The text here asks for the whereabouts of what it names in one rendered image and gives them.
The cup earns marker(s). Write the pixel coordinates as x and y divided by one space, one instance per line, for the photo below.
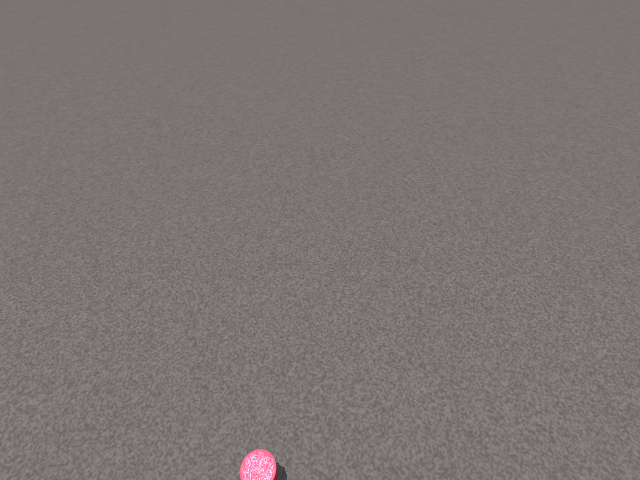
258 465

